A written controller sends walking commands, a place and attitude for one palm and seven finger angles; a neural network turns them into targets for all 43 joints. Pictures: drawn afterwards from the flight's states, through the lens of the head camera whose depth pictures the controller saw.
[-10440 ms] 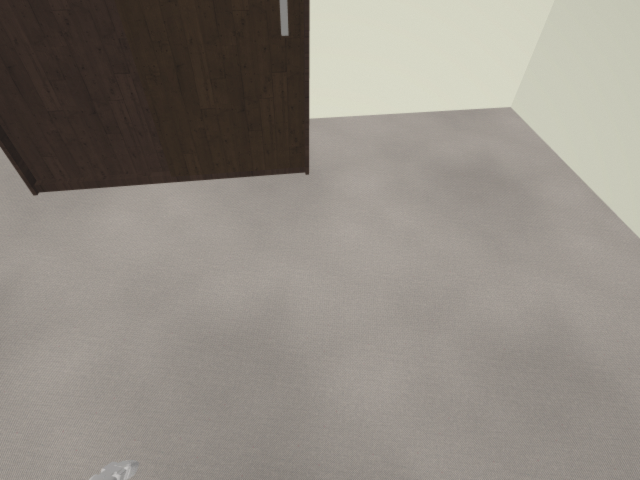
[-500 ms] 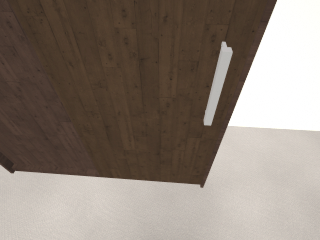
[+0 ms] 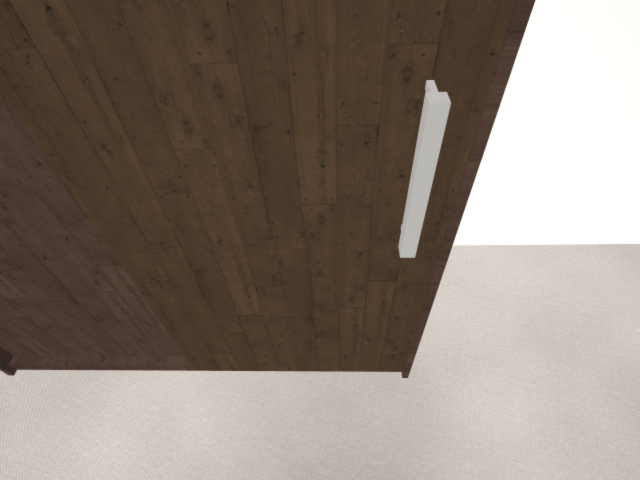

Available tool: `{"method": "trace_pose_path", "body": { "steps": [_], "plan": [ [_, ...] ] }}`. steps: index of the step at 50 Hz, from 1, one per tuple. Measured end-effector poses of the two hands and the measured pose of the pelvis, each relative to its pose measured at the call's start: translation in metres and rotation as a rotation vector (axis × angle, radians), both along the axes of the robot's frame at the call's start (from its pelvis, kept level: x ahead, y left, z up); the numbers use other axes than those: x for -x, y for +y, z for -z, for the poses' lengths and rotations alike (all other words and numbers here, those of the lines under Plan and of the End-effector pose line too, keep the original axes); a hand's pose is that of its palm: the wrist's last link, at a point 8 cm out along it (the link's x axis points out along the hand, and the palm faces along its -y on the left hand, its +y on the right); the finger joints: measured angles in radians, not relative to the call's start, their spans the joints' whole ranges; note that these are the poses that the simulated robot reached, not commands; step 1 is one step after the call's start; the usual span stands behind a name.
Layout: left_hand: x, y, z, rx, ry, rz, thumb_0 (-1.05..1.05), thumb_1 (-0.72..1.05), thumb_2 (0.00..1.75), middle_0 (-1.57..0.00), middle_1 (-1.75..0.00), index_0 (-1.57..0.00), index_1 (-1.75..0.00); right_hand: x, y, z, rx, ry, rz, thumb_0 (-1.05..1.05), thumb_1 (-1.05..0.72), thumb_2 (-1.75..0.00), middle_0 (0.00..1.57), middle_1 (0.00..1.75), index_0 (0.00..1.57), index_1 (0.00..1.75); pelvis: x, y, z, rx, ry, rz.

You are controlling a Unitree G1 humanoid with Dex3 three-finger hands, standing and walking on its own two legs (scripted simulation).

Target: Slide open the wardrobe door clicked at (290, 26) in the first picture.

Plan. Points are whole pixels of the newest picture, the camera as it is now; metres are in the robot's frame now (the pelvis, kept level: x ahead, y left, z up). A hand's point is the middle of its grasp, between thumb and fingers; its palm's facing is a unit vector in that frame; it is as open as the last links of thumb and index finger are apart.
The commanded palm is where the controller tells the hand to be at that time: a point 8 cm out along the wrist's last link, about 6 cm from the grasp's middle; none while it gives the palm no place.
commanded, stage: come to a stop and stand still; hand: right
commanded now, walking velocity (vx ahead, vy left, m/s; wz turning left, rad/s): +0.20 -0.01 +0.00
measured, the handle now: (417, 180) +0.52 -0.13 +0.09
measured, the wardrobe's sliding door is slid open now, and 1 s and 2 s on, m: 0.00 0.00 0.00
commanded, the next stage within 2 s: none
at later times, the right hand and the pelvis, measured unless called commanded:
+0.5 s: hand out of the picture +0.16 -0.21 -0.17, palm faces -0.02 +0.98 -0.20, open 7.4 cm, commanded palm none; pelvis +0.08 -0.02 +0.01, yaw +2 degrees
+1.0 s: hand out of the picture +0.08 -0.19 -0.17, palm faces +0.08 +0.98 -0.20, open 7.3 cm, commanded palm none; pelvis +0.04 +0.00 +0.00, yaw +0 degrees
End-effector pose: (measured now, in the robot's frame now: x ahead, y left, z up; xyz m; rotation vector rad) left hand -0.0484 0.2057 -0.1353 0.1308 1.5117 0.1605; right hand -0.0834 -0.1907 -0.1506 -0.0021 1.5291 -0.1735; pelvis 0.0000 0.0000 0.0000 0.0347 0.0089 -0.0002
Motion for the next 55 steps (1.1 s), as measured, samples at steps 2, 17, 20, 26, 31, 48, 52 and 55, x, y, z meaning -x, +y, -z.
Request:
{"method": "trace_pose_path", "body": {
  "steps": [2, 17, 20, 26, 31, 48, 52, 55],
  "plan": [
    [-0.024, -0.001, -0.004, -0.014, -0.026, 0.013, 0.01, 0.91, 0.9, -0.2, -0.3, -0.2, -0.29, 0.003, -0.002, -0.001, -0.012, 0.031, 0.012, 0.0, -0.91, -0.9, 0.2, 0.3, 0.19, 0.3, -0.01, -0.005, -0.001, 0.001, 0.003, -0.001],
    [-0.124, -0.028, -0.014, -0.094, -0.144, -0.011, 0.02, 0.96, 0.9, -0.2, -0.3, -0.2, -0.29, -0.141, -0.063, 0.004, 0.016, -0.05, -0.107, 0.01, -0.91, -0.9, 0.19, 0.3, 0.19, 0.3, -0.075, -0.044, -0.007, 0.011, -0.017, -0.039],
    [-0.121, -0.027, -0.016, -0.084, -0.115, -0.028, 0.02, 0.95, 0.9, -0.2, -0.3, -0.2, -0.3, -0.185, -0.07, 0.0, 0.047, -0.133, -0.135, 0.01, -0.91, -0.9, 0.19, 0.3, 0.19, 0.3, -0.077, -0.039, -0.01, 0.005, -0.012, -0.037],
    [-0.114, -0.01, -0.01, -0.061, -0.089, -0.068, 0.01, 0.92, 0.9, -0.2, -0.3, -0.2, -0.3, -0.25, -0.067, -0.013, 0.111, -0.259, -0.18, 0.01, -0.92, -0.9, 0.19, 0.3, 0.19, 0.3, -0.077, -0.02, -0.01, 0.007, -0.011, -0.041],
    [-0.112, 0.017, 0.013, -0.017, -0.089, -0.085, 0.01, 0.91, 0.9, -0.2, -0.3, -0.2, -0.3, -0.276, -0.045, -0.021, 0.159, -0.353, -0.215, 0.01, -0.92, -0.9, 0.19, 0.3, 0.19, 0.3, -0.079, 0.005, 0.003, 0.043, -0.011, -0.044],
    [-0.143, 0.044, -0.005, -0.048, -0.184, 0.048, 0.01, 0.91, 0.9, -0.2, -0.3, -0.19, -0.29, -0.174, -0.035, -0.015, 0.126, -0.262, -0.088, 0.0, -0.92, -0.9, 0.2, 0.3, 0.2, 0.3, -0.046, 0.009, -0.005, 0.052, -0.008, -0.001],
    [-0.147, 0.025, -0.01, -0.081, -0.243, 0.078, 0.01, 0.91, 0.9, -0.2, -0.3, -0.19, -0.29, -0.132, -0.054, 0.002, 0.093, -0.177, -0.047, 0.0, -0.91, -0.9, 0.2, 0.3, 0.2, 0.3, -0.039, -0.01, 0.001, 0.027, -0.013, 0.001],
    [-0.138, 0.005, -0.018, -0.081, -0.25, 0.084, 0.0, 0.91, 0.9, -0.19, -0.3, -0.19, -0.29, -0.108, -0.064, 0.005, 0.068, -0.111, -0.035, 0.01, -0.91, -0.9, 0.2, 0.3, 0.2, 0.3, -0.037, -0.021, -0.004, 0.022, -0.029, -0.005]
  ]
}}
